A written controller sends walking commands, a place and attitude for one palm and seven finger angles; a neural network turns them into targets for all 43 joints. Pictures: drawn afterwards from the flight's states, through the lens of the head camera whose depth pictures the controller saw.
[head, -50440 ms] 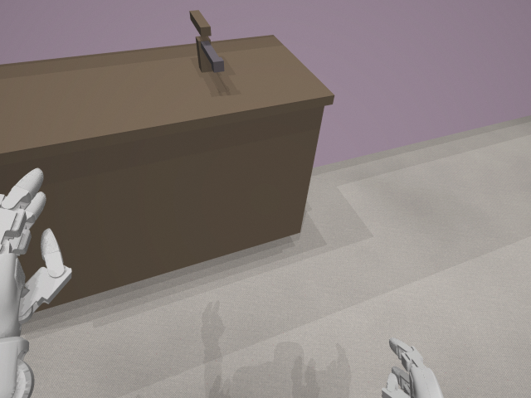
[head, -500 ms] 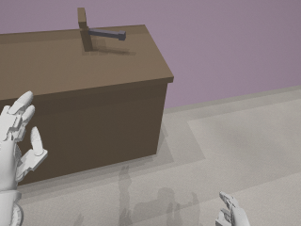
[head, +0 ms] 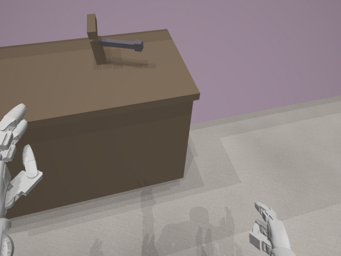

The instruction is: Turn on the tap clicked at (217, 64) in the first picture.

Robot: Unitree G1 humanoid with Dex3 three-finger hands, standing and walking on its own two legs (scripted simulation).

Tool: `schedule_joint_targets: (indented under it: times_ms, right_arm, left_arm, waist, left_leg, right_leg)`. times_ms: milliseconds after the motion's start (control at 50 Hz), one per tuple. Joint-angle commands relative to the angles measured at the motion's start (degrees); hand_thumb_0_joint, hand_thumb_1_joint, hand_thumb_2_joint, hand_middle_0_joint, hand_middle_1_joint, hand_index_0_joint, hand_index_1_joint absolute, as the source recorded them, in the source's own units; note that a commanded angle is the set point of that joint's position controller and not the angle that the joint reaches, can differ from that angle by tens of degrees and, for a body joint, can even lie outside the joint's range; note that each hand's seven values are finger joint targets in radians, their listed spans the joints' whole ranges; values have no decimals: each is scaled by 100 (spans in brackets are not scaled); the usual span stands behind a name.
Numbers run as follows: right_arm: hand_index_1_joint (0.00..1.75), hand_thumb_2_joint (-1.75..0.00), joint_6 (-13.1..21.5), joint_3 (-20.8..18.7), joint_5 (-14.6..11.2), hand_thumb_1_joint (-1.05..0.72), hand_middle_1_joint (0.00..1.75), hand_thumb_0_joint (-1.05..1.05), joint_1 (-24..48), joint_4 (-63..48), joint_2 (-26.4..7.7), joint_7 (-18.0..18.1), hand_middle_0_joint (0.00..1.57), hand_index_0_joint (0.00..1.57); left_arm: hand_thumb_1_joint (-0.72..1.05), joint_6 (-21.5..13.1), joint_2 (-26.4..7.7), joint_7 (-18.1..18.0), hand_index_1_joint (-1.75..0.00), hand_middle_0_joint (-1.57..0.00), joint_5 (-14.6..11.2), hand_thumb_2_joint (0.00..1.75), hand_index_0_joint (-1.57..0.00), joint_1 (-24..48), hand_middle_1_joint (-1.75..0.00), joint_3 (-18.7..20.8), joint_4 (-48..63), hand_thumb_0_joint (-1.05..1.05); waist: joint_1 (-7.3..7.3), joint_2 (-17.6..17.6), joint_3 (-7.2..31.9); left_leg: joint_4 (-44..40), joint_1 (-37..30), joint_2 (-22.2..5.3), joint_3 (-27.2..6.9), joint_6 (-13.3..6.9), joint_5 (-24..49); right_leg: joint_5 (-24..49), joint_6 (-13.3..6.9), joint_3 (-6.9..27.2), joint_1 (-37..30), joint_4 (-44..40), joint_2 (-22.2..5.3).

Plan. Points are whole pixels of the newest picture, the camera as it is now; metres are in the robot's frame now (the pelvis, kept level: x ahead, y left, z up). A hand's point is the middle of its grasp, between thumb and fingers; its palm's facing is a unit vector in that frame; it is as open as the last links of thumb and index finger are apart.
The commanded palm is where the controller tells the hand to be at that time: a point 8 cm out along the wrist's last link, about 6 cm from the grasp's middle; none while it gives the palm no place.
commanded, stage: stand and check the lever's angle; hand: left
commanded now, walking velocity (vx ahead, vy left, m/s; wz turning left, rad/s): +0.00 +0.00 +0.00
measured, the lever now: (138, 45) +0.74 +0.16 +0.10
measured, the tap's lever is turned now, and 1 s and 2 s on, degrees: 66 66 66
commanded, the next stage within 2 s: stand and wait in 0.26 s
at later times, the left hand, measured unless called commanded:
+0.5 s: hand (20, 184) +0.20 +0.26 +0.16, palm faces +0.37 -0.85 -0.38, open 7.4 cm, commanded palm +0.15 +0.30 +0.18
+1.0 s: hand (13, 187) +0.20 +0.27 +0.15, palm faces +0.38 -0.85 -0.35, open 7.4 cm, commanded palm +0.15 +0.31 +0.18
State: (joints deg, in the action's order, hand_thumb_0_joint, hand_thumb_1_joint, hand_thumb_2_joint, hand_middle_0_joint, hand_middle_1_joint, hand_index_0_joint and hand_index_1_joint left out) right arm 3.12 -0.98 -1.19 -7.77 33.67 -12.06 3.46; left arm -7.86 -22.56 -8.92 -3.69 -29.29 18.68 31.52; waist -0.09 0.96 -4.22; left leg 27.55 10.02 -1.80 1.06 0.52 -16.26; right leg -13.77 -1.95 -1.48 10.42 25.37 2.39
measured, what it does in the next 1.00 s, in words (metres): stands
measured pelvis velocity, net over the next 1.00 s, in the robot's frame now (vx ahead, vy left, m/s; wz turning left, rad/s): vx -0.02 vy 0.03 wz -0.02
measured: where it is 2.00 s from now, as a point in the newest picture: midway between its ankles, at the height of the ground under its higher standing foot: outside the picture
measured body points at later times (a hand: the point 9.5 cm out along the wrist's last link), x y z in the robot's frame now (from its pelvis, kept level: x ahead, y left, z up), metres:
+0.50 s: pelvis -0.02 +0.02 +0.00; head -0.01 +0.02 +0.45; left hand +0.17 +0.30 +0.18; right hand +0.15 -0.21 -0.09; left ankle -0.02 +0.12 -0.74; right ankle +0.00 -0.10 -0.74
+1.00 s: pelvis -0.02 +0.03 +0.00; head -0.02 +0.04 +0.45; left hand +0.17 +0.32 +0.17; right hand +0.15 -0.20 -0.08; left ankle -0.02 +0.12 -0.74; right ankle +0.00 -0.10 -0.74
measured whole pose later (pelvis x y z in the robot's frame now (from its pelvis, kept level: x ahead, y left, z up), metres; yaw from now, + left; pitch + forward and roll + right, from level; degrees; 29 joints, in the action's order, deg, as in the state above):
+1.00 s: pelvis -0.02 +0.03 +0.00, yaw -1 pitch -1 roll -1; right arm 2.9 0.8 -0.1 -10.4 35.7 -11.2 3.9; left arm -7.0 -19.5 -9.2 -3.2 -27.3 17.2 25.2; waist 0.7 0.9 -1.2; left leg 24.9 10.4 -0.2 3.0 -2.0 -13.5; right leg -9.1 0.6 0.5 10.2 20.4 0.8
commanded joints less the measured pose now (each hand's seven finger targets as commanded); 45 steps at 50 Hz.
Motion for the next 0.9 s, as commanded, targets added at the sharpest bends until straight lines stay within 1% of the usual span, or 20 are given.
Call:
schedule_joint_targets:
  times_ms: [0, 40, 120, 140, 180, 220, 240, 280, 340, 400, 480, 520, 540, 620, 640, 740, 760, 800, 840, 880]
  right_arm:
    - [30, -90, 174, -223, -38, -90, 30, 0, 213, -797, -616, 17, 20, 20]
    - [30, -90, 174, -217, -41, -90, 30, 0, 246, -811, -643, 34, 20, 20]
    - [30, -90, 209, -168, 1, -90, 30, 0, 328, -803, -675, 72, 20, 20]
    - [30, -90, 225, -164, 16, -90, 30, 0, 368, -810, -693, 96, 20, 20]
    - [30, -90, 268, -143, 32, -90, 30, 0, 369, -799, -665, 106, 20, 20]
    - [30, -90, 299, -135, 51, -90, 30, 0, 383, -783, -660, 101, 20, 20]
    - [30, -90, 310, -143, 53, -90, 30, 0, 406, -794, -688, 109, 20, 20]
    - [30, -90, 315, -122, 62, -90, 30, 0, 355, -758, -632, 93, 20, 20]
    - [30, -90, 317, -139, 65, -90, 30, 0, 344, -785, -636, 75, 20, 20]
    - [30, -90, 283, -136, 54, -90, 30, 0, 289, -766, -624, 53, 20, 20]
    - [30, -90, 254, -121, 52, -90, 30, 0, 297, -742, -648, 59, 20, 20]
    - [30, -90, 258, -126, 58, -90, 30, 0, 304, -729, -655, 74, 20, 20]
    - [30, -90, 266, -133, 65, -90, 30, 0, 353, -746, -678, 91, 20, 20]
    - [30, -90, 305, -103, 78, -90, 30, 0, 358, -686, -630, 96, 20, 20]
    - [30, -90, 320, -115, 82, -90, 30, 0, 398, -707, -660, 110, 20, 20]
    - [30, -90, 333, -130, 99, -90, 30, 0, 348, -691, -639, 100, 20, 20]
    - [30, -90, 322, -109, 92, -90, 30, 0, 331, -667, -606, 84, 20, 20]
    - [30, -90, 304, -111, 92, -90, 30, 0, 349, -674, -618, 72, 20, 20]
    - [30, -90, 297, -131, 92, -90, 30, 0, 366, -720, -640, 81, 20, 20]
    - [30, -90, 278, -110, 89, -90, 30, 0, 343, -706, -619, 80, 20, 20]
  left_arm:
    - [90, -307, -629, -90, -30, -20, -47, 90, -20, -92, -30, 663, 548, 0]
    - [90, -261, -504, -50, -30, -20, -55, 90, -20, 13, -30, 480, 375, 0]
    - [90, -249, -584, -61, -30, -20, 3, 90, -20, 540, -30, 360, 451, 0]
    - [90, -261, -738, -78, -30, -20, 22, 90, -20, 787, -30, 433, 652, 0]
    - [90, -273, -723, -108, -30, -20, 38, 90, -20, 873, -30, 397, 716, 0]
    - [90, -299, -816, -150, -30, -20, 59, 90, -20, 939, -30, 478, 918, 0]
    - [90, -308, -939, -163, -30, -20, 63, 90, -20, 987, -30, 567, 1021, 0]
    - [90, -327, -823, -174, -30, -20, 53, 90, -20, 773, -30, 548, 977, 0]
    - [90, -326, -797, -156, -30, -20, 34, 90, -20, 453, -30, 607, 876, 0]
    - [90, -312, -640, -127, -30, -20, 8, 90, -20, 207, -30, 548, 669, 0]
    - [90, -274, -560, -93, -30, -20, 11, 90, -20, 246, -30, 454, 408, 0]
    - [90, -278, -593, -97, -30, -20, 26, 90, -20, 414, -30, 454, 452, 0]
    - [90, -284, -674, -96, -30, -20, 37, 90, -20, 568, -30, 484, 528, 0]
    - [90, -323, -674, -126, -30, -20, 75, 90, -20, 834, -30, 420, 732, 0]
    - [90, -341, -760, -135, -30, -20, 88, 90, -20, 979, -30, 462, 906, 0]
    - [90, -333, -702, -150, -30, -20, 80, 90, -20, 652, -30, 521, 689, 0]
    - [90, -340, -605, -141, -30, -20, 74, 90, -20, 646, -30, 442, 689, 0]
    - [90, -332, -595, -135, -30, -20, 71, 90, -20, 581, -30, 456, 605, 0]
    - [90, -319, -618, -120, -30, -20, 64, 90, -20, 516, -30, 492, 573, 0]
    - [90, -313, -559, -113, -30, -20, 64, 90, -20, 480, -30, 452, 497, 0]
  waist:
    - [-26, 17, 1073]
    - [-30, -35, 920]
    - [3, -149, 772]
    - [12, 8, 782]
    - [38, 39, 791]
    - [68, 253, 821]
    - [75, 385, 818]
    - [84, 342, 881]
    - [83, 377, 1001]
    - [62, 185, 1042]
    - [44, 55, 789]
    - [44, -47, 808]
    - [40, 115, 748]
    - [58, 225, 753]
    - [57, 398, 761]
    - [75, 316, 840]
    - [64, 254, 831]
    - [66, 224, 833]
    - [65, 299, 853]
    - [62, 216, 823]
  left_leg:
    - [-205, -147, -389, -338, -191, 1686]
    - [-291, -101, -370, -349, -200, 1338]
    - [-429, -26, -360, -395, -252, 954]
    - [-463, -53, -345, -387, -254, 957]
    - [-498, -50, -319, -400, -265, 937]
    - [-555, -53, -309, -435, -267, 975]
    - [-610, -46, -314, -467, -250, 970]
    - [-660, -10, -328, -490, -253, 988]
    - [-699, -63, -345, -503, -228, 1173]
    - [-688, -39, -378, -448, -210, 1259]
    - [-803, 168, -366, -443, -201, 731]
    - [-792, 173, -337, -439, -214, 621]
    - [-823, 169, -327, -442, -213, 578]
    - [-860, 156, -304, -435, -235, 385]
    - [-895, 135, -306, -463, -224, 365]
    - [-870, 139, -281, -448, -201, 513]
    - [-869, 152, -297, -459, -194, 575]
    - [-896, 179, -308, -463, -184, 561]
    - [-907, 157, -308, -465, -174, 583]
    - [-914, 234, -323, -466, -184, 565]
  right_leg:
    - [1904, 23, 734, -467, -350, -695]
    - [1540, 39, 777, -263, -455, -686]
    - [1048, 67, 819, -85, -625, -647]
    - [1036, 49, 828, -101, -629, -659]
    - [974, 47, 808, -147, -662, -643]
    - [983, 31, 781, -238, -656, -622]
    - [934, 27, 751, -245, -635, -612]
    - [959, 39, 678, -375, -612, -559]
    - [1084, 52, 599, -446, -553, -526]
    - [1197, 81, 553, -468, -528, -490]
    - [838, 100, 597, -263, -657, -466]
    - [775, 100, 626, -267, -702, -476]
    - [724, 89, 643, -196, -722, -485]
    - [672, 84, 665, -223, -740, -460]
    - [650, 73, 655, -225, -716, -462]
    - [807, 74, 627, -353, -715, -455]
    - [847, 74, 612, -378, -696, -442]
    - [844, 85, 587, -378, -688, -428]
    - [870, 86, 578, -353, -679, -423]
    - [879, 102, 556, -379, -671, -407]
